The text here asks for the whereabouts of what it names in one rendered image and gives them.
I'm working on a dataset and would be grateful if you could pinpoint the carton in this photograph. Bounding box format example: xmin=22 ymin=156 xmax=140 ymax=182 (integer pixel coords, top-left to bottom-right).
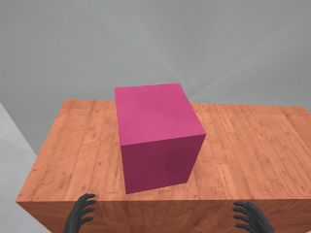
xmin=114 ymin=83 xmax=206 ymax=194

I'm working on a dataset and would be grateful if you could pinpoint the robot left hand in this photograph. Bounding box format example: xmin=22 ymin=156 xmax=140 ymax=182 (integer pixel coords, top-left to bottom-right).
xmin=63 ymin=193 xmax=96 ymax=233

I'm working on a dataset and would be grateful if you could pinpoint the robot right hand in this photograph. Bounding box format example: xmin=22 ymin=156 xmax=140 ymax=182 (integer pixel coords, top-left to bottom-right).
xmin=232 ymin=201 xmax=275 ymax=233

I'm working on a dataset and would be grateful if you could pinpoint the pedestal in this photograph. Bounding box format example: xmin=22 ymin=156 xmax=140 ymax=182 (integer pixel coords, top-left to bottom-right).
xmin=15 ymin=99 xmax=311 ymax=233

